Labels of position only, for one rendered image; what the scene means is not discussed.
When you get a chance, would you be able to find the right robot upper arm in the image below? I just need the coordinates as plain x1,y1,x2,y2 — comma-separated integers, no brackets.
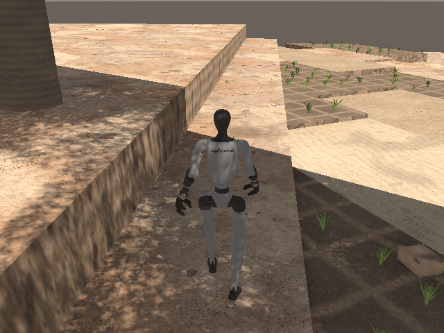
237,139,255,177

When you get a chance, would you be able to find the robot right forearm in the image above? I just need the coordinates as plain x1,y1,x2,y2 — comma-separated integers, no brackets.
248,166,259,187

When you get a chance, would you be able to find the robot right hand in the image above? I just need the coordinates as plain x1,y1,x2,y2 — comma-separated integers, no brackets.
243,183,259,196

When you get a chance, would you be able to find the robot left forearm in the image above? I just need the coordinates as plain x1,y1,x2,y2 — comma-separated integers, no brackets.
178,167,194,200

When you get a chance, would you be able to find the humanoid robot torso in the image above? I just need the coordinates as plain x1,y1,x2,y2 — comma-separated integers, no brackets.
206,136,238,208

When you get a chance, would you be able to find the left robot upper arm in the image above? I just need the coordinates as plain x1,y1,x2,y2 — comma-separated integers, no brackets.
188,139,208,178

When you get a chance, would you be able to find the robot left hand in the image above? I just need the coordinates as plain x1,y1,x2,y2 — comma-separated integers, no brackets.
176,197,191,216

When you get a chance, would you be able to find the robot left foot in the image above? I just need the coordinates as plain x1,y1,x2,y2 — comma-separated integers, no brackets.
207,257,217,273

